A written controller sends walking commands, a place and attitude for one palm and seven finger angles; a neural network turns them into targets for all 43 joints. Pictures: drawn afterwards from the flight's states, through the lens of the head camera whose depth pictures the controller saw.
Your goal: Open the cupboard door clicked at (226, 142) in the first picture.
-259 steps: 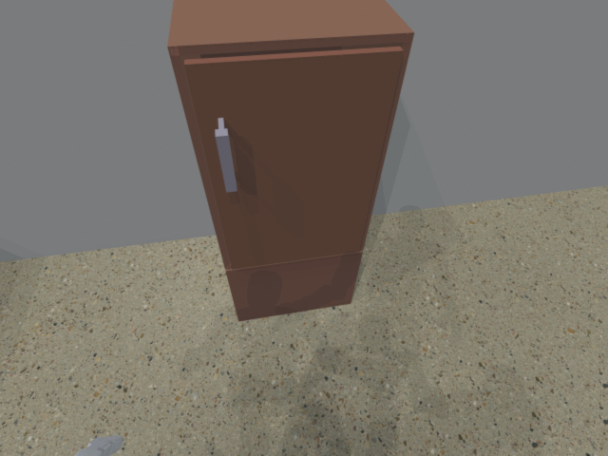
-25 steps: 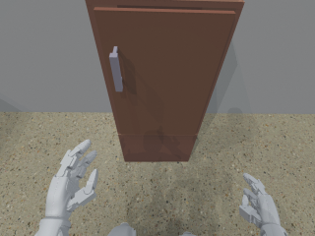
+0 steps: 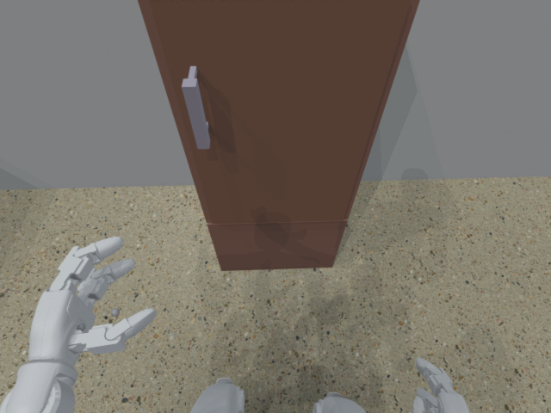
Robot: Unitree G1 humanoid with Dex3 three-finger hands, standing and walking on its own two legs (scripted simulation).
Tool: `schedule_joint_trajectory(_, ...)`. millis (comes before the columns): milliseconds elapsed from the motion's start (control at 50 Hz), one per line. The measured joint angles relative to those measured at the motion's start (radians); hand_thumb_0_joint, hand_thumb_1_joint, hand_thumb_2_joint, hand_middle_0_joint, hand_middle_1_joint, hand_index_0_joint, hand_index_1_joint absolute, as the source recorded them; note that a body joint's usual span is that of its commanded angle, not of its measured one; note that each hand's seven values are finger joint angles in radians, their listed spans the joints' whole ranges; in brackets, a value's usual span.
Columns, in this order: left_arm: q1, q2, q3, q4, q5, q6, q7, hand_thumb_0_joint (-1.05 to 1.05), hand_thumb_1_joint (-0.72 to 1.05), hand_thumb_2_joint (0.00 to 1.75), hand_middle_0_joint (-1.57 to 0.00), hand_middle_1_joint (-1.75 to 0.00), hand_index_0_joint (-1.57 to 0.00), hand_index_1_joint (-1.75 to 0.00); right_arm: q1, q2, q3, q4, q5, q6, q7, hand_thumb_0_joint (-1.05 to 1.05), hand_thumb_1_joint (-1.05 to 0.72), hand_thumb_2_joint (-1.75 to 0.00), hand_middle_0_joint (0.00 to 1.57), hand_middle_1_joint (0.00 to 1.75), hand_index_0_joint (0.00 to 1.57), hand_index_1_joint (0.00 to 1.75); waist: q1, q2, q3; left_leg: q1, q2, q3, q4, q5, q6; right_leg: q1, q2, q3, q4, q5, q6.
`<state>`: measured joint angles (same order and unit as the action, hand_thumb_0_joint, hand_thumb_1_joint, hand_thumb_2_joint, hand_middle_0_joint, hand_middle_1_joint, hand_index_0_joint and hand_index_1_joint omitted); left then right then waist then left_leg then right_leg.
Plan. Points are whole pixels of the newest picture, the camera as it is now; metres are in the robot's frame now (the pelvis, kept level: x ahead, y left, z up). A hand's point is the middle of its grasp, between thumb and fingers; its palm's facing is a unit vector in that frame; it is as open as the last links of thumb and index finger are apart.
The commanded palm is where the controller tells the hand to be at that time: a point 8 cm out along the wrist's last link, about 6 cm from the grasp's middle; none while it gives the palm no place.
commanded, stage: raise the hand with hooked fingers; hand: left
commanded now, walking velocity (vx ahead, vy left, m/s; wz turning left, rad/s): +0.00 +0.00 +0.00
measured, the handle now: (198, 109) +0.59 +0.17 +0.09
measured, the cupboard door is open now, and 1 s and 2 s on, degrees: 0 0 0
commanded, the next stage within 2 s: move the hooked fingers beside the handle in 1.26 s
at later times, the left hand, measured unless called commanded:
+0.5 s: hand (63, 277) +0.27 +0.28 +0.08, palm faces +0.10 -0.99 -0.05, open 13.7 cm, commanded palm +0.24 +0.33 +0.09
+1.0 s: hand (52, 246) +0.30 +0.30 +0.10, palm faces +0.07 -1.00 -0.02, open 14.0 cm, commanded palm +0.27 +0.35 +0.10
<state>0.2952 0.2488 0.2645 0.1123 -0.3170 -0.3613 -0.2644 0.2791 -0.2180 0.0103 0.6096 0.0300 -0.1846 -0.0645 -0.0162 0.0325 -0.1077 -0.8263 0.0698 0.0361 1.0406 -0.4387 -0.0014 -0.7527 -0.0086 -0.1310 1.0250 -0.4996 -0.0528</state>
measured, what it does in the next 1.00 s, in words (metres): stands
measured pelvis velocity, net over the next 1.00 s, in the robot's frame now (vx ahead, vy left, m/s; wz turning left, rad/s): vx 0.01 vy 0.03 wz -0.01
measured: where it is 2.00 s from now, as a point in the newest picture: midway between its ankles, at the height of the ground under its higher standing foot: outside the picture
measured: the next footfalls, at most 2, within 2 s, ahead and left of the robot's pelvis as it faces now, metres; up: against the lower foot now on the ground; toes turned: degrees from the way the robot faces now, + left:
none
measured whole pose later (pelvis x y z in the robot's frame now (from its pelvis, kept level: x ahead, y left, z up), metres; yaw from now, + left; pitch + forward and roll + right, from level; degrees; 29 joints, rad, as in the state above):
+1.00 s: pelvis +0.01 +0.03 +0.03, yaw +0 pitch +9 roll -2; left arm -0.04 0.39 0.42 0.43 -0.35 -0.29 -0.44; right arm 0.29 -0.29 0.03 0.58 0.05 -0.17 -0.07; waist -0.01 0.02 -0.06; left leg -0.64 0.05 0.06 0.85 -0.38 0.04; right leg -0.56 -0.02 -0.11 0.81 -0.40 -0.01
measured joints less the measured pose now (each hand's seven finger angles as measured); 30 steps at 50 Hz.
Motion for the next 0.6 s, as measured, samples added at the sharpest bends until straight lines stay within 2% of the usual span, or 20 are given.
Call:
schedule_joint_trajectory(80,-0.013,0.008,0.012,0.030,-0.002,-0.042,-0.008,0.00,0.03,0.53,-0.26,-0.86,-0.26,-0.86,0.013,-0.036,-0.017,0.007,0.002,-0.011,-0.003,0.01,-0.90,-0.90,0.21,0.30,0.20,0.30,-0.002,-0.006,0.003,0.016,-0.004,0.006,-0.017,0.005,0.008,0.016,-0.003,0.006,-0.021,0.009,0.008)
schedule_joint_trajectory(160,-0.034,0.019,0.017,0.053,-0.007,-0.050,-0.028,0.00,-0.07,0.49,-0.27,-0.92,-0.27,-0.92,0.005,-0.059,-0.026,0.004,0.005,-0.019,-0.007,0.01,-0.90,-0.90,0.21,0.29,0.20,0.30,-0.001,-0.013,0.010,0.034,-0.009,0.009,-0.031,0.007,0.017,0.037,-0.006,0.008,-0.040,0.016,0.016)
schedule_joint_trajectory(320,-0.086,0.040,0.030,0.066,-0.007,-0.027,-0.037,-0.01,-0.26,0.41,-0.29,-1.04,-0.28,-1.04,-0.031,-0.056,-0.008,-0.029,0.007,-0.028,-0.002,0.01,-0.90,-0.90,0.21,0.29,0.20,0.30,0.008,-0.018,0.018,0.081,-0.018,0.008,-0.066,0.017,0.028,0.093,-0.011,0.007,-0.091,0.035,0.028)
schedule_joint_trajectory(440,-0.149,0.064,0.051,0.109,-0.007,0.016,-0.060,-0.01,-0.39,0.35,-0.29,-1.13,-0.29,-1.12,-0.051,-0.037,0.022,-0.046,0.008,-0.020,0.000,0.01,-0.90,-0.90,0.21,0.29,0.20,0.30,0.021,-0.012,0.021,0.114,-0.025,0.008,-0.096,0.027,0.034,0.131,-0.014,0.005,-0.128,0.050,0.036)
schedule_joint_trajectory(600,-0.243,0.100,0.092,0.195,-0.015,0.059,-0.109,-0.01,-0.48,0.32,-0.30,-1.18,-0.30,-1.18,-0.049,-0.030,0.047,-0.038,0.011,-0.008,-0.006,0.01,-0.90,-0.90,0.21,0.30,0.20,0.30,0.033,-0.005,0.032,0.149,-0.031,0.009,-0.132,0.042,0.039,0.168,-0.017,0.006,-0.168,0.068,0.041)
